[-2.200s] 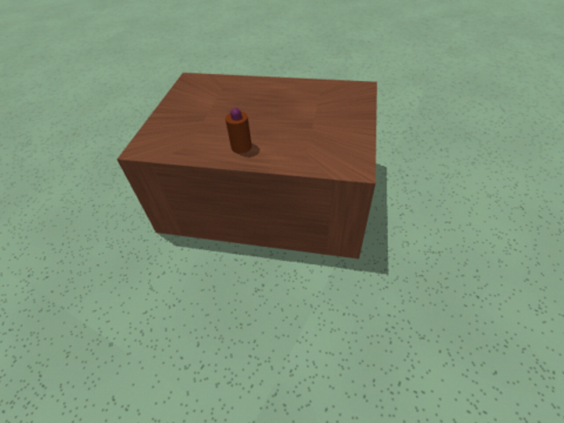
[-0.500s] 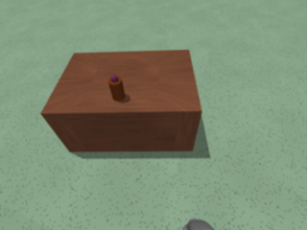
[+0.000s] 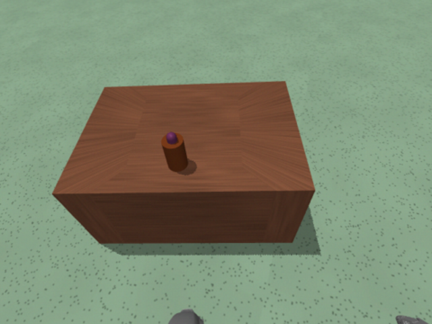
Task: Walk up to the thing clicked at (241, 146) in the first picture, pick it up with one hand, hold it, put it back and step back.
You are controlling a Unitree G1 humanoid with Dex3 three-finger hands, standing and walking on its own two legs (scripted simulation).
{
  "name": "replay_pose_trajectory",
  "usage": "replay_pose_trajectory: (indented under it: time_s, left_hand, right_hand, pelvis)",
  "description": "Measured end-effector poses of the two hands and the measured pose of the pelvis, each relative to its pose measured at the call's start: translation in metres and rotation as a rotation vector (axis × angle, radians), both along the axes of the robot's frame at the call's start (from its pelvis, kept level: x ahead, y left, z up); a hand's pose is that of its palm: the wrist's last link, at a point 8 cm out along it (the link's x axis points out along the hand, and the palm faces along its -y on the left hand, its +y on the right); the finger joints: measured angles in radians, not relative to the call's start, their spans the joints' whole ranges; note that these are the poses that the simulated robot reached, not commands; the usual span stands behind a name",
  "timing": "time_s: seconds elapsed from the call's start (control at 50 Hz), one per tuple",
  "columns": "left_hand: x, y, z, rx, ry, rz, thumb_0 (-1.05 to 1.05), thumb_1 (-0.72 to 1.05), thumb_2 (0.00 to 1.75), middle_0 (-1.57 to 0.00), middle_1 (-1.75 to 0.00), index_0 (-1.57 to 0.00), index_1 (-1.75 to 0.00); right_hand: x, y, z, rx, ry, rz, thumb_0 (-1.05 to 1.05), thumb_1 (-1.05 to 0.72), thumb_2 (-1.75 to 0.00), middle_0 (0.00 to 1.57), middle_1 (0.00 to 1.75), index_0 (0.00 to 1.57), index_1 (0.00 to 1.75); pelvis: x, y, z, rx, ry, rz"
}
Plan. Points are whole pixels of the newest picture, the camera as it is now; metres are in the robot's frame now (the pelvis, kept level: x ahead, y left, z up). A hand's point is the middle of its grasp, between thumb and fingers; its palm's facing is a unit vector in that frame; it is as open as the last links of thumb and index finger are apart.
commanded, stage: walk up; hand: left
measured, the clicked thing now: (174, 149) +0.71 +0.20 -0.22
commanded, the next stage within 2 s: none
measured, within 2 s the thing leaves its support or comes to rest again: neither
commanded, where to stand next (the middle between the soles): +0.25 +0.05 m, yaw -4 degrees
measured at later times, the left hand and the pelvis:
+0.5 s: hand (95, 260) +0.28 +0.32 -0.12, palm faces -0.15 -0.89 -0.43, open 7.4 cm; pelvis +0.16 +0.06 +0.00, yaw -5 degrees
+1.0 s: hand (98, 250) +0.32 +0.34 -0.16, palm faces -0.09 -0.94 -0.34, open 7.4 cm; pelvis +0.20 +0.08 +0.00, yaw -5 degrees
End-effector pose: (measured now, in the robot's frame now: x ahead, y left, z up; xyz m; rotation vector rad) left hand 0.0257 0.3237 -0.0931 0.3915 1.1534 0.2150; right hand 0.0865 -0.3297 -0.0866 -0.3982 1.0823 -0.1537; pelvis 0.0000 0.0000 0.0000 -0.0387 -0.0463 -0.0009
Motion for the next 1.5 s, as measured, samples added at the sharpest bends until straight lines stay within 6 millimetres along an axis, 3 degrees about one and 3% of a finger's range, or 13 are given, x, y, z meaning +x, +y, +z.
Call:
replay_pose_trajectory:
  time_s: [0.1, 0.24, 0.42, 0.52, 0.58, 0.68, 0.78, 0.86, 1.0, 1.08, 1.22, 1.34, 1.5]
  left_hand:
    - [0.045, 0.041, -0.026, 0.007, 0.048, -0.022, 0.01, 0.9, 0.9, -0.21, -0.3, -0.21, -0.3]
    - [0.126, 0.057, -0.008, -0.025, -0.002, -0.079, 0.01, 0.9, 0.9, -0.21, -0.3, -0.21, -0.3]
    - [0.214, 0.052, 0.013, -0.006, -0.02, -0.152, 0.01, 0.9, 0.9, -0.21, -0.3, -0.21, -0.3]
    - [0.259, 0.037, 0.009, 0.021, -0.077, -0.163, 0.01, 0.9, 0.9, -0.21, -0.3, -0.21, -0.3]
    - [0.274, 0.027, 0.01, 0.003, -0.112, -0.162, 0.01, 0.9, 0.9, -0.21, -0.3, -0.21, -0.3]
    - [0.286, 0.022, 0.011, -0.024, -0.11, -0.159, 0.01, 0.9, 0.9, -0.21, -0.3, -0.21, -0.3]
    - [0.294, 0.037, -0.007, -0.054, -0.093, -0.139, 0.01, 0.9, 0.9, -0.21, -0.3, -0.21, -0.3]
    - [0.297, 0.049, -0.023, -0.08, -0.056, -0.092, 0.01, 0.9, 0.9, -0.21, -0.3, -0.21, -0.3]
    - [0.286, 0.062, -0.028, -0.074, 0.012, -0.052, 0.01, 0.9, 0.9, -0.21, -0.3, -0.21, -0.3]
    - [0.27, 0.059, -0.025, -0.048, 0.048, -0.046, 0.01, 0.9, 0.9, -0.21, -0.29, -0.21, -0.3]
    - [0.253, 0.049, -0.012, -0.049, 0.064, -0.027, 0.01, 0.9, 0.9, -0.21, -0.3, -0.21, -0.3]
    - [0.257, 0.04, -0.005, -0.061, 0.046, -0.022, 0.01, 0.9, 0.9, -0.21, -0.3, -0.21, -0.3]
    - [0.275, 0.034, -0.003, -0.087, 0.025, -0.025, 0.01, 0.9, 0.9, -0.21, -0.3, -0.21, -0.3]
  right_hand:
    - [0.026, 0.028, 0.005, -0.045, -0.066, -0.045, 0.01, -0.91, -0.89, 0.2, 0.3, 0.2, 0.3]
    - [0.019, 0.066, 0.015, -0.012, 0.015, -0.127, 0.0, -0.9, -0.89, 0.2, 0.3, 0.21, 0.3]
    - [0.03, 0.082, -0.01, 0.043, 0.118, -0.178, 0.01, -0.9, -0.89, 0.2, 0.3, 0.21, 0.3]
    - [0.062, 0.08, -0.036, 0.074, 0.135, -0.193, 0.01, -0.9, -0.89, 0.2, 0.3, 0.21, 0.3]
    - [0.088, 0.085, -0.037, 0.083, 0.122, -0.172, 0.01, -0.9, -0.89, 0.2, 0.3, 0.21, 0.3]
    - [0.126, 0.087, -0.028, 0.069, 0.073, -0.141, 0.01, -0.91, -0.89, 0.2, 0.3, 0.21, 0.3]
    - [0.142, 0.088, -0.022, 0.002, 0.056, -0.137, 0.0, -0.91, -0.89, 0.2, 0.3, 0.21, 0.3]
    - [0.142, 0.095, -0.014, -0.042, 0.061, -0.146, 0.0, -0.91, -0.89, 0.2, 0.3, 0.21, 0.3]
    - [0.153, 0.089, -0.001, -0.076, 0.062, -0.124, 0.01, -0.9, -0.89, 0.2, 0.3, 0.21, 0.3]
    - [0.162, 0.08, -0.008, -0.063, 0.052, -0.128, 0.01, -0.9, -0.89, 0.2, 0.3, 0.21, 0.3]
    - [0.172, 0.087, -0.016, 0.01, 0.033, -0.118, 0.01, -0.9, -0.89, 0.2, 0.3, 0.21, 0.3]
    - [0.174, 0.096, -0.017, 0.054, 0.041, -0.109, 0.01, -0.9, -0.89, 0.2, 0.3, 0.21, 0.3]
    - [0.162, 0.097, -0.013, 0.047, 0.1, -0.132, 0.01, -0.9, -0.89, 0.2, 0.3, 0.21, 0.3]
  pelvis:
    - [0.036, 0.035, -0.014, 0.027, -0.009, -0.03]
    - [0.08, 0.055, 0.008, 0.028, -0.012, -0.045]
    - [0.136, 0.065, 0.01, 0.048, -0.004, -0.075]
    - [0.162, 0.056, -0.004, 0.032, -0.004, -0.086]
    - [0.17, 0.054, -0.002, 0.045, -0.01, -0.092]
    - [0.183, 0.061, 0.005, 0.049, 0.0, -0.09]
    - [0.193, 0.076, -0.003, 0.037, 0.001, -0.084]
    - [0.198, 0.085, -0.005, 0.059, -0.007, -0.089]
    - [0.197, 0.082, -0.001, 0.03, 0.019, -0.093]
    - [0.191, 0.077, -0.001, 0.003, 0.007, -0.089]
    - [0.191, 0.071, 0.007, 0.034, -0.005, -0.078]
    - [0.19, 0.068, 0.013, 0.038, -0.012, -0.072]
    - [0.194, 0.069, 0.019, 0.033, -0.004, -0.067]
